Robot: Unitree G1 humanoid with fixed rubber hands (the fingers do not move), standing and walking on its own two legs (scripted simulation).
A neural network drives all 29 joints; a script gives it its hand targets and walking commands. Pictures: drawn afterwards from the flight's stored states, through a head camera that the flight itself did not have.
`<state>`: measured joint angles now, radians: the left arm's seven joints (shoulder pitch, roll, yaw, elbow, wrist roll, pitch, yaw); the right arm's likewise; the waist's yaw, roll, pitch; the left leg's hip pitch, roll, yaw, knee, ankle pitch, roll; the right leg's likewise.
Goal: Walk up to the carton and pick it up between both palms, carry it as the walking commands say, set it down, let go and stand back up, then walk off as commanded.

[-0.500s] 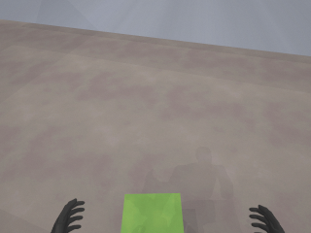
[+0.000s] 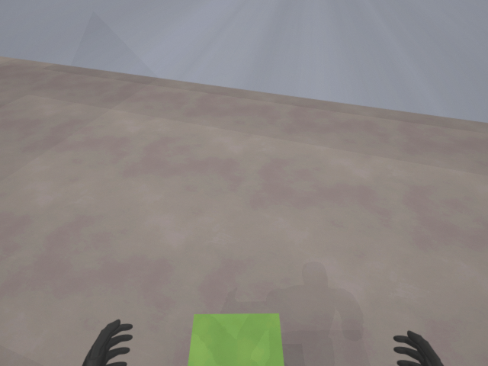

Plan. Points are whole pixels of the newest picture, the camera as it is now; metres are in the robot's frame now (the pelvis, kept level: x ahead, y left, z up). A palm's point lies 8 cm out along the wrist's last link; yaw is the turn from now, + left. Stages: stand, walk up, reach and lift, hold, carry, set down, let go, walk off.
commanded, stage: stand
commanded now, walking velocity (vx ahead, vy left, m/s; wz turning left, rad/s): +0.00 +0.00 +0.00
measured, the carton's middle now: (237, 363) +0.37 +0.06 -0.60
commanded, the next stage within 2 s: walk off in 0.72 s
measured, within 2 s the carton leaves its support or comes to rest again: neither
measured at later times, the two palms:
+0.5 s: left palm out of the picture +0.15 +0.27 -0.05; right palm out of the picture +0.16 -0.27 -0.06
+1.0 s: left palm out of the picture +0.14 +0.27 -0.06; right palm out of the picture +0.15 -0.27 -0.07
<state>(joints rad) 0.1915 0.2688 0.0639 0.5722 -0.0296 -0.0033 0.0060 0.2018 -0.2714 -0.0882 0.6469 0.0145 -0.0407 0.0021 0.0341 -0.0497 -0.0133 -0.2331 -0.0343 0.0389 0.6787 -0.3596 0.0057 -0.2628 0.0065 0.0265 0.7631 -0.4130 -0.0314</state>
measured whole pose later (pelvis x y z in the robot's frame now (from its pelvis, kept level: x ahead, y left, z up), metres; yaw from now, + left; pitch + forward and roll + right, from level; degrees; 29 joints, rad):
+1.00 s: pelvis +0.00 +0.00 +0.00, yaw +0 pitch -5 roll +2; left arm 0.20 0.27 0.06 0.64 -0.03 -0.01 0.00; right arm 0.20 -0.29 -0.09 0.70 0.01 -0.03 0.01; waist 0.03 -0.03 0.00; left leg -0.24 -0.03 0.04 0.68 -0.35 0.01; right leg -0.27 0.01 0.03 0.76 -0.40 -0.03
